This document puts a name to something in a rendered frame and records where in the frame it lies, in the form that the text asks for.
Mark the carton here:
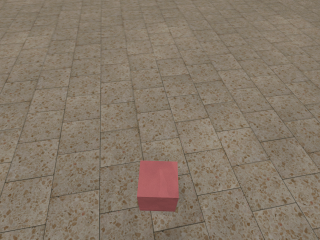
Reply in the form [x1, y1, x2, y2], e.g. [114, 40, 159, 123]
[137, 160, 179, 212]

